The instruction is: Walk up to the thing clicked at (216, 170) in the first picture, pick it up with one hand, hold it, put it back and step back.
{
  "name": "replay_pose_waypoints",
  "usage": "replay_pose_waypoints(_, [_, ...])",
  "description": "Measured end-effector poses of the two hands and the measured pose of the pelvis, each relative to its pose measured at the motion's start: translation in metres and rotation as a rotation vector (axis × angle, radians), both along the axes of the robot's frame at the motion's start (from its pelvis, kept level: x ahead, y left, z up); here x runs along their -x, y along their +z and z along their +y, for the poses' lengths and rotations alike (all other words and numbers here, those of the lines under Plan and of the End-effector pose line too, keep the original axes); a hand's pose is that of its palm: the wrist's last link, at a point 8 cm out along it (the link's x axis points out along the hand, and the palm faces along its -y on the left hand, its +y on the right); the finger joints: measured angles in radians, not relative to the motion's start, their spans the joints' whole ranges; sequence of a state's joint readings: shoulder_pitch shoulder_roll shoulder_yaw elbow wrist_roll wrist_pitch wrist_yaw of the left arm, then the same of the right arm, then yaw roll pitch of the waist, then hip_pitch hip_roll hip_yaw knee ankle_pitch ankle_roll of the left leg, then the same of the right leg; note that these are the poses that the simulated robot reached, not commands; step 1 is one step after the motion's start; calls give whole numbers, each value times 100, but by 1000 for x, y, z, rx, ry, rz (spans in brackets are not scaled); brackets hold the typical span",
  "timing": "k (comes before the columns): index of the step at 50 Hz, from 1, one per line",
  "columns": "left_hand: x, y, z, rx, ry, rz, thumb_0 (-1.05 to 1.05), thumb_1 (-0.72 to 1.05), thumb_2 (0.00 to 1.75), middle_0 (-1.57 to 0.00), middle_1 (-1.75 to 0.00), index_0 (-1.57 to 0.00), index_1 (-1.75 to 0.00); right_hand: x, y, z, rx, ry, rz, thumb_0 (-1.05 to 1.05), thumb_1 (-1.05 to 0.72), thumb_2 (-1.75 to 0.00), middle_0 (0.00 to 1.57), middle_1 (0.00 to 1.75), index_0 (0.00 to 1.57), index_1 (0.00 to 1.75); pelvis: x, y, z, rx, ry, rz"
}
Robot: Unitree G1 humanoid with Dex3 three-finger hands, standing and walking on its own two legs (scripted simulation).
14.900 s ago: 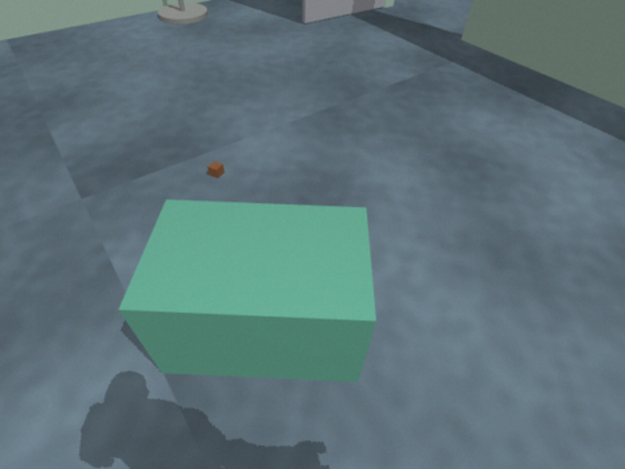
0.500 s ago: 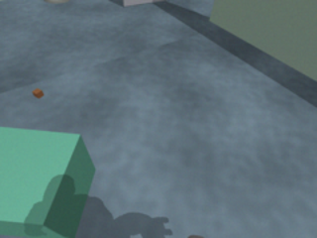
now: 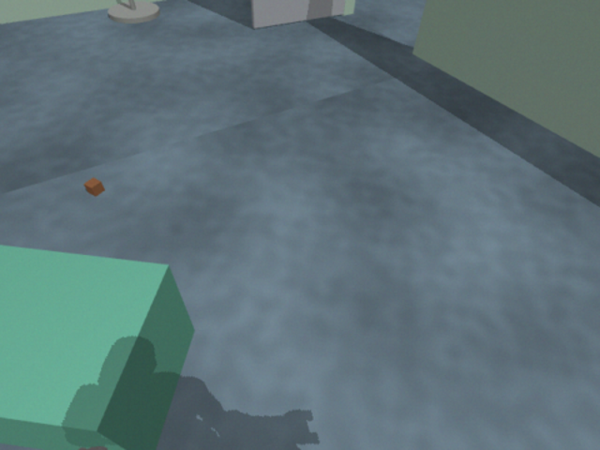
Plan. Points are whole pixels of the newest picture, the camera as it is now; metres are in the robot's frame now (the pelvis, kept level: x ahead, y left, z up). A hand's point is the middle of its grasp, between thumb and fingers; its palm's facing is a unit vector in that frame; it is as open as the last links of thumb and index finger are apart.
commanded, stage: walk up
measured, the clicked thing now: (94, 187) +1.29 +1.03 -0.74
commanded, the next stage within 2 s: stand in 0.28 s
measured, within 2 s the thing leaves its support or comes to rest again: neither
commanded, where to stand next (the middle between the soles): +0.08 -0.01 m, yaw -3 degrees
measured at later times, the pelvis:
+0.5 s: pelvis +0.01 -0.01 +0.02, yaw +0 degrees
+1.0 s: pelvis +0.02 -0.02 +0.02, yaw -1 degrees
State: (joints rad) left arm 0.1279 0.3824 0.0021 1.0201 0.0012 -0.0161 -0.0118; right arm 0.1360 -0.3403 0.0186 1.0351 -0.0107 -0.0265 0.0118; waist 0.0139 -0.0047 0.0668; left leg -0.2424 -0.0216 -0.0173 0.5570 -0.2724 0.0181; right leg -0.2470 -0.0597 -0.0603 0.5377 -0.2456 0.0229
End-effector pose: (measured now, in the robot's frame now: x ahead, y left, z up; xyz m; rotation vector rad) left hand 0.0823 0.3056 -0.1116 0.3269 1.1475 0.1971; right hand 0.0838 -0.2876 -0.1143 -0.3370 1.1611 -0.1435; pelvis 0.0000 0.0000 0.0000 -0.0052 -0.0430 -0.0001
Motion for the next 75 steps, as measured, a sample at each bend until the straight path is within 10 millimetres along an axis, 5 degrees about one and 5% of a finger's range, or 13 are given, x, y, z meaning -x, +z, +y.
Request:
replay_pose_waypoints(17, [-2, 5, -14, 13, 15, 64, 0, 91, 89, -21, -30, -20, -30, -22, 16, -21, 26, -35, -2, 1, -91, -90, 20, 29, 20, 30, -9, 13, -8, -7, 0, 1])
replay_pose_waypoints(45, [-19, 9, -35, 9, -10, 63, 0, 91, 89, -21, -30, -20, -30, 1, 8, -30, -2, -90, 73, 1, -91, -90, 20, 29, 20, 30, -17, 16, -23, -7, -12, 10])
replay_pose_waypoints(75, [-14, 10, -38, 2, 9, 90, 0, 91, 89, -21, -30, -20, -30, -7, 6, -35, -4, -68, 72, 1, -91, -90, 20, 29, 20, 30, -24, 17, -29, -8, -12, 12])
